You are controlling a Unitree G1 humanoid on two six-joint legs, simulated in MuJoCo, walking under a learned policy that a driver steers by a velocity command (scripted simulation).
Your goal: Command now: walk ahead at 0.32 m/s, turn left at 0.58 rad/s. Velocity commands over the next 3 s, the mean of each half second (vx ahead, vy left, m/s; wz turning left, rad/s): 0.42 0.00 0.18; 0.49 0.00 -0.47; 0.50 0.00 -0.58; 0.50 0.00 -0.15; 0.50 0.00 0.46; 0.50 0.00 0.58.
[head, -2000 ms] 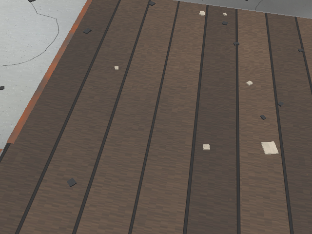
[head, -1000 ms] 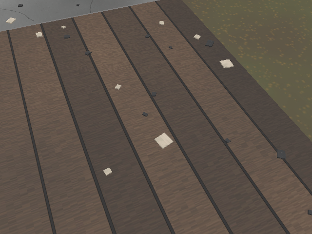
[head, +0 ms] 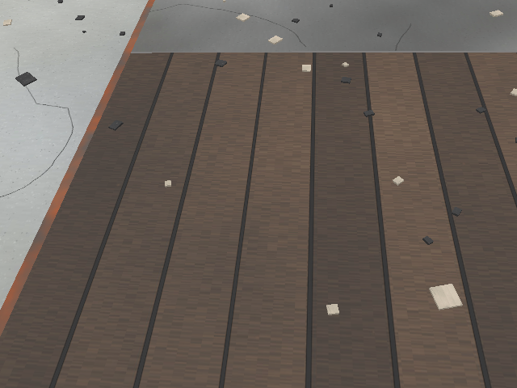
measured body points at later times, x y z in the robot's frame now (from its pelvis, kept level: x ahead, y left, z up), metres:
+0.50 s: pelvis +0.19 +0.09 +0.00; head +0.21 +0.11 +0.45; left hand +0.22 +0.36 -0.15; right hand +0.27 -0.16 -0.12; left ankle +0.14 +0.15 -0.75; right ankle +0.23 -0.06 -0.66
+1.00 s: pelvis +0.46 +0.06 -0.01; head +0.49 +0.05 +0.44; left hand +0.57 +0.33 -0.14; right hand +0.54 -0.22 -0.13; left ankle +0.53 +0.23 -0.67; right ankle +0.46 +0.03 -0.75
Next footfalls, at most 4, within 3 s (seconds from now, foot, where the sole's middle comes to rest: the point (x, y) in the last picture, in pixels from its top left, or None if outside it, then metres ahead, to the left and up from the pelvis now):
0.26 left None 0.18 0.16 -0.79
0.78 right None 0.50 0.02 -0.79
1.30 left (258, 275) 0.85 0.09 -0.79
1.82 right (361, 249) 0.94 -0.23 -0.79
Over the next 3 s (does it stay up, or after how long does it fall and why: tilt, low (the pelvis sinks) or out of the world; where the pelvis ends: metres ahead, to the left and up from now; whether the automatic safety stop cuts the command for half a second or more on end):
stays up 1.44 -0.35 -0.02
